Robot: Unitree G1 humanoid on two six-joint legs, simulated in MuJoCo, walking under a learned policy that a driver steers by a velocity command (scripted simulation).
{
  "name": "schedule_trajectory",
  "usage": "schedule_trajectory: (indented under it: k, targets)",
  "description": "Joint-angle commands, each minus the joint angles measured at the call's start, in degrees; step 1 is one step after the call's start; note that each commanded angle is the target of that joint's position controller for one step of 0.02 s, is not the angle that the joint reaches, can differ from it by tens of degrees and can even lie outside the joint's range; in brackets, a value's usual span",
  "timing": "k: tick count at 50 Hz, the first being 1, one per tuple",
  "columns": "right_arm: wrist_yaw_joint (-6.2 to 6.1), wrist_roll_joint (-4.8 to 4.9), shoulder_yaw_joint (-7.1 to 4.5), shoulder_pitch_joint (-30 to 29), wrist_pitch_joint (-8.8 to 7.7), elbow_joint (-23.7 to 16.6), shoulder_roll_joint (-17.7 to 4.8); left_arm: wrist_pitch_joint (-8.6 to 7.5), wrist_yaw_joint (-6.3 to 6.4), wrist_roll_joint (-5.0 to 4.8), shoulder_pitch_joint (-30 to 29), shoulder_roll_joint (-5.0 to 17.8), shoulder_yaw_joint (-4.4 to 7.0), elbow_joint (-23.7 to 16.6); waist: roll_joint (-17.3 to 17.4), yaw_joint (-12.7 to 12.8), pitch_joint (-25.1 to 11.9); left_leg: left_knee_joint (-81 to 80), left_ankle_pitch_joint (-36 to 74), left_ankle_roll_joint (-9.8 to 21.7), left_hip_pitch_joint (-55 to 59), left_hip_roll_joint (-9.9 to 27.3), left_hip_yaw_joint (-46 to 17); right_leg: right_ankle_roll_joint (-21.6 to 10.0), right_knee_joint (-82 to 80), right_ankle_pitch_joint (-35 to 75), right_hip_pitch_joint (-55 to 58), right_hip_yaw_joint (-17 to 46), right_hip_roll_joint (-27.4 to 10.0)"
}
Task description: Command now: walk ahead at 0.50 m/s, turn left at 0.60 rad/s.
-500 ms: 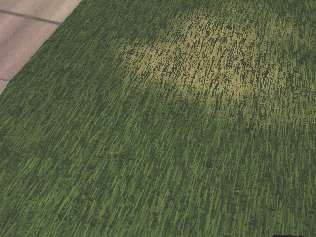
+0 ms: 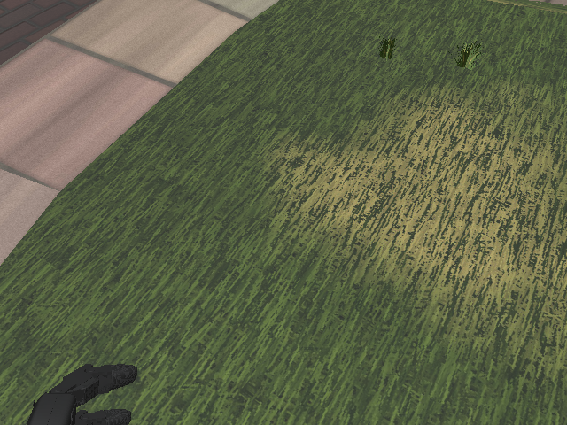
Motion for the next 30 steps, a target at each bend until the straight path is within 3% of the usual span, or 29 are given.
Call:
schedule_trajectory:
  k: [1,2,3,4,5,6,7,9,11,13,17,20,22,23,24,25,26,27,28,29,30]
  targets:
    - [0.08,-1.14,-0.06,-4.21,-0.59,-5.75,-3.76,-1.42,0.88,1.23,16.01,12.82,4.36,-1.09,4.43,11.76,-14.06,21.41,24.04,2.65,-12.56,6.96,-4.62,-6.54,1.04,-3.03,31.38,9.35,-11.06]
    - [0.18,0.57,1.07,5.05,-1.15,-7.05,0.08,-0.6,0.72,1.67,21.33,16.56,5.34,1.02,-15.96,7.73,-21.8,40.09,-7.12,-1.35,-33.95,-0.82,1.83,-16.21,-3.47,-13.57,50.98,36.28,-24.39]
    - [0.02,1.37,0.26,5.16,-1.19,-5.55,-6.04,-0.21,0.47,0.17,20.38,11.02,4.11,0.31,-11.88,8.69,-18.67,48.23,-8.15,-1.9,-41.56,3.99,0.51,-15.55,-6.55,-26.1,49.52,42.1,-25.46]
    - [0.08,1.01,-0.66,-1.33,-0.87,-6.19,-9.49,0.3,0.77,-0.06,17.62,7.21,3.07,-0.59,-5.74,10.28,-10.52,50.0,-2.64,-2.28,-43.6,6.11,1.69,-12.66,-7.66,-25.99,41.96,32.43,-22.74]
    - [0.0,0.34,-0.75,-4.77,-0.59,-6.98,-9.2,0.84,0.89,0.49,14.51,6.45,2.58,-0.91,-1.53,9.25,-5.73,48.86,1.73,-2.62,-41.69,8.22,3.77,-10.96,-8.74,-19.33,33.86,24.64,-20.24]
    - [0.17,-0.33,-0.89,-6.9,-0.56,-7.81,-8.38,1.13,0.91,0.8,12.71,5.48,2.23,-0.49,-1.18,8.11,-2.18,46.04,4.36,-2.69,-40.28,9.78,4.05,-10.46,-10.15,-13.43,27.61,19.4,-18.04]
    - [0.43,-0.11,-1.04,-6.84,-0.21,-8.13,-7.35,1.09,1.03,1.36,11.38,4.87,1.87,-0.39,-2.41,6.55,-0.43,44.26,5.44,-2.79,-37.27,10.98,4.24,-9.84,-11.19,-5.83,23.06,14.37,-16.34]
    - [0.43,0.23,-0.82,-5.7,0.76,-8.68,-5.05,0.69,0.96,1.15,10.45,5.28,2.08,0.26,-3.63,4.88,0.02,40.87,4.29,-3.76,-34.45,11.25,6.25,-10.58,-11.55,11.56,19.38,7.08,-15.41]
    - [0.33,-0.24,-0.43,-7.17,1.41,-10.4,-3.75,0.68,1.23,0.83,9.99,7.67,2.86,0.95,-3.47,4.28,-0.48,35.36,6.42,-4.93,-35.18,11.34,7.75,-11.55,-11.48,23.72,19.18,1.97,-15.98]
    - [0.82,-0.4,0.0,-8.25,1.69,-11.01,-3.05,1.51,1.83,0.5,9.16,9.26,3.42,1.19,-3.54,4.41,-2.21,28.76,13.21,-5.22,-33.51,11.5,9.28,-11.39,-11.52,25.82,19.95,-2.62,-15.58]
    - [2.58,-0.54,0.06,-13.75,1.71,-12.56,-3.23,3.29,2.73,-0.31,9.18,10.09,3.46,1.82,-3.37,6.43,-2.87,15.89,24.12,-4.1,-27.36,9.73,12.65,-9.08,-10.12,21.84,20.94,-9.44,-14.11]
    - [3.75,-0.7,-0.8,-16.02,2.08,-14.53,-5.03,4.19,2.75,-1.5,9.9,11.74,3.94,2.19,-3.82,6.48,-2.53,10.55,20.24,-2.12,-25.79,8.63,13.69,-7.8,-5.88,20.58,24.34,-9.82,-15.94]
    - [3.97,-0.91,-1.89,-12.87,2.25,-14.42,-6.84,4.69,2.93,-2.39,8.99,12.56,4.31,1.78,-3.76,4.17,-3.82,5.57,18.12,0.1,-20.73,6.12,15.7,-6.21,1.76,25.42,25.35,-10.76,-15.71]
    - [3.58,-1.07,-2.99,-7.51,2.1,-12.96,-8.66,4.89,2.94,-2.45,9.3,11.45,4.03,1.74,-1.61,1.55,-6.2,0.69,22.67,1.9,-12.85,3.83,16.48,-4.34,10.62,24.5,23.39,-12.47,-13.3]
    - [2.28,-1.13,-4.61,-2.88,2.08,-12.62,-13.72,4.76,2.62,-0.74,12.52,9.7,3.37,1.42,6.7,0.2,-9.8,-0.66,45.14,5.51,-0.23,9.48,7.39,-0.32,24.67,9.88,13.67,-13.88,-9.29]
    - [1.11,-1.9,-4.74,-4.2,2.26,-14.32,-18.84,4.51,1.92,2.9,15.82,4.54,1.49,-0.46,20.79,5.12,-13.79,4.18,71.52,15.87,13.67,24.03,-13.83,3.95,45.38,-40.05,-6.3,-12.33,-0.44]
    - [1.83,-2.34,-3.6,-4.25,1.62,-16.06,-16.09,4.23,1.27,1.3,16.01,7.57,1.41,-0.43,15.14,2.39,-24.84,-0.69,57.59,21.72,15.56,28.43,-23.94,3.65,53.35,-41.12,-9.47,0.9,0.69]
    - [2.31,-1.97,-2.95,-6.98,1.22,-16.29,-13.45,4.56,1.19,-0.69,11.02,10.11,2.08,-1.21,9.25,1.58,-19.61,-2.68,49.15,18.97,11.2,25.21,-18.33,3.02,53.54,-35.53,-12.04,2.17,-1.15]
    - [2.22,-0.81,-2.4,-9.63,1.19,-15.76,-11.6,5.09,1.64,-0.42,9.51,9.73,2.0,-1.55,6.01,3.06,-13.89,-3.5,41.89,15.18,5.13,21.87,-13.28,2.73,49.55,-30.98,-12.79,1.81,-2.83]
    - [1.9,-0.41,-1.91,-11.53,1.55,-15.87,-10.36,5.74,2.33,0.43,8.78,9.54,2.06,-1.16,4.11,4.13,-10.59,-4.84,36.49,12.9,-0.82,19.73,-11.11,2.88,45.58,-28.19,-11.2,1.98,-4.05]
    - [1.52,-0.68,-1.76,-13.5,1.99,-16.2,-10.33,6.39,2.65,0.65,8.9,9.86,2.22,-1.48,5.21,5.78,-8.72,-6.26,33.9,11.93,-6.84,17.94,-9.39,3.01,42.2,-26.22,-7.56,1.82,-4.09]
Keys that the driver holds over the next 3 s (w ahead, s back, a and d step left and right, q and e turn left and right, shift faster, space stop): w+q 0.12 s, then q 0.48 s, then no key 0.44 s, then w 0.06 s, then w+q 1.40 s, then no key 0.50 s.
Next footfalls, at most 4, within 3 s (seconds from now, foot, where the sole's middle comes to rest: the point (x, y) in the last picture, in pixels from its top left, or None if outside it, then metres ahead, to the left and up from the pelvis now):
0.02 right None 0.18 -0.13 -0.76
0.48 left None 0.32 0.15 -0.76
0.88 right None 0.37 -0.08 -0.76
1.36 left None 0.35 0.21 -0.76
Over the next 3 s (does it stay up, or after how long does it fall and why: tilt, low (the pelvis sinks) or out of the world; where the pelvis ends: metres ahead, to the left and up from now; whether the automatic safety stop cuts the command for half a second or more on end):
stays up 0.83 0.74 0.00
